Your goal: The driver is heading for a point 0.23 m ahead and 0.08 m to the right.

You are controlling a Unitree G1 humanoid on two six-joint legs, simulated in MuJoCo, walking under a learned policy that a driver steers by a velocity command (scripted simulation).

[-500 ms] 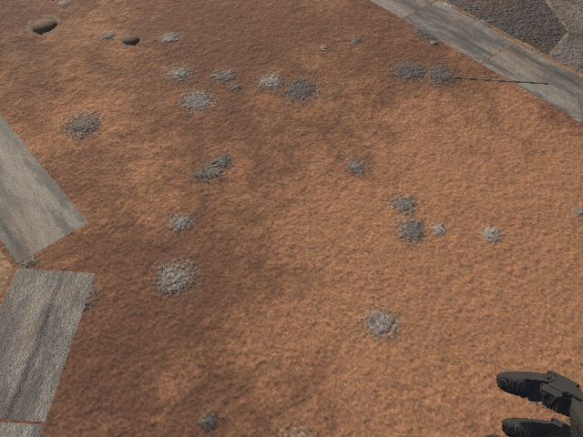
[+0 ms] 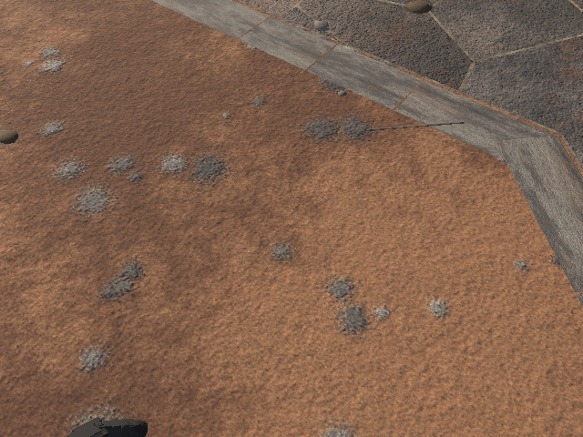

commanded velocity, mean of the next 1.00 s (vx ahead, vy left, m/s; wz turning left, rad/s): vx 0.12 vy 0.00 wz -0.07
